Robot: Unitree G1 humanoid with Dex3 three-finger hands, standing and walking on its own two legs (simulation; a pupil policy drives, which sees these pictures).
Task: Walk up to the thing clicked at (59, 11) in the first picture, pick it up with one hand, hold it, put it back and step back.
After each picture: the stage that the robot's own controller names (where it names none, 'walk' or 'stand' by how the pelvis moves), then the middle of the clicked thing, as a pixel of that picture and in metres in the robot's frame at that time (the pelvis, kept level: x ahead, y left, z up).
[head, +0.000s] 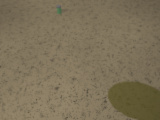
stand; (59, 9) +2.07 +0.36 -0.72
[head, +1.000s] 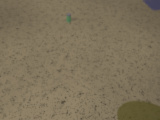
walk; (68, 17) +1.96 +0.18 -0.70
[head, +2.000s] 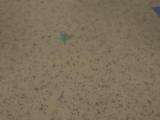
walk; (63, 36) +1.38 +0.19 -0.71
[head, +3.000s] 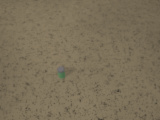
walk; (61, 72) +0.89 +0.21 -0.71
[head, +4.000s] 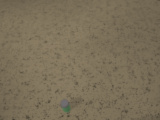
walk; (65, 105) +0.55 +0.24 -0.70
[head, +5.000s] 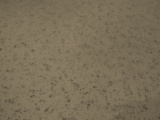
stand; out of the picture +0.35 +0.21 -0.70
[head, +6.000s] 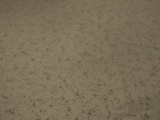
stand; out of the picture +0.31 +0.22 -0.72
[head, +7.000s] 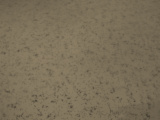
stand; out of the picture +0.33 +0.19 -0.71
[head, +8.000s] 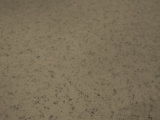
stand; out of the picture +0.33 +0.19 -0.72
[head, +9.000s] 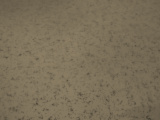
stand; out of the picture +0.33 +0.21 -0.73
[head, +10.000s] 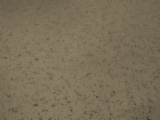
stand; out of the picture +0.32 +0.21 -0.73
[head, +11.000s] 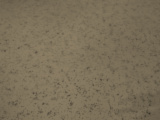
go down; out of the picture +0.32 +0.21 -0.72
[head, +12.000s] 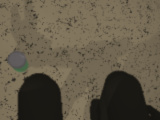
go down; (18, 62) +0.40 +0.24 -0.29
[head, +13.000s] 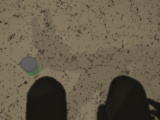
close in; (30, 66) +0.40 +0.23 -0.30
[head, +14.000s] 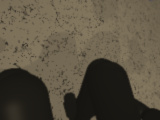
close in; out of the picture +0.39 +0.26 -0.22
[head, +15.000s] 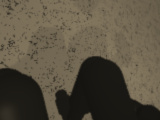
close; out of the picture +0.38 +0.27 -0.22
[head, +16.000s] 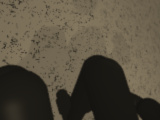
lift; out of the picture +0.37 +0.26 -0.22
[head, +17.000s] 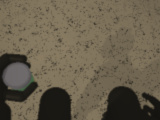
lift; (21, 80) +0.32 +0.21 -0.03
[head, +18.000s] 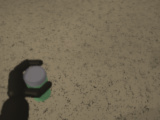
hold; (38, 84) +0.33 +0.17 +0.03
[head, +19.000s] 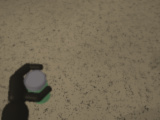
hold; (38, 87) +0.33 +0.17 +0.01
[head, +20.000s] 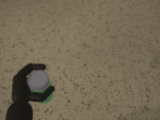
hold; (41, 87) +0.33 +0.16 +0.01
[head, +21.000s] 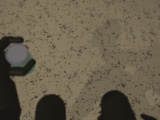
crouch; (21, 60) +0.41 +0.21 -0.07
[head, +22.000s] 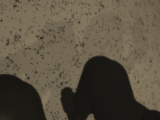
lower; out of the picture +0.39 +0.28 -0.22
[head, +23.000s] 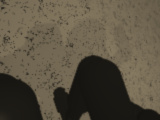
lower; out of the picture +0.40 +0.30 -0.22
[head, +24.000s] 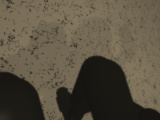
lower; out of the picture +0.39 +0.29 -0.22
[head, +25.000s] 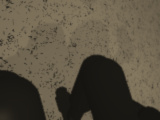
lower; out of the picture +0.39 +0.29 -0.22
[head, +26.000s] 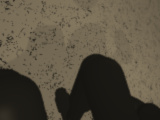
rest; out of the picture +0.39 +0.29 -0.22
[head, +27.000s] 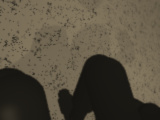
withdraw; out of the picture +0.38 +0.27 -0.22
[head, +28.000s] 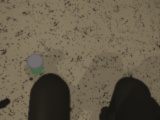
walk; (35, 64) +0.41 +0.22 -0.29
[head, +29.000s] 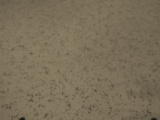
stand; out of the picture +0.32 +0.19 -0.65
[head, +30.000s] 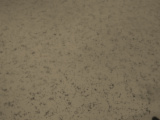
stand; out of the picture +0.35 +0.21 -0.67
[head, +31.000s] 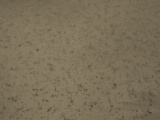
stand; out of the picture +0.35 +0.20 -0.68
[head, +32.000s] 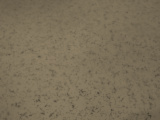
walk; out of the picture +0.35 +0.21 -0.72
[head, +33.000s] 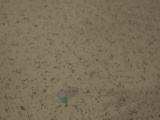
walk; (62, 96) +0.51 +0.16 -0.70
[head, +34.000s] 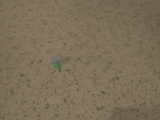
walk; (56, 62) +0.83 +0.28 -0.69
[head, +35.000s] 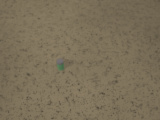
stand; (60, 64) +0.96 +0.23 -0.71
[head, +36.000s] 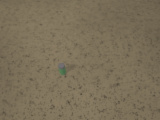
stand; (62, 69) +0.96 +0.25 -0.73
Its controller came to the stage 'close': yes
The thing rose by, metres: 0.73
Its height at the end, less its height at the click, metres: +0.00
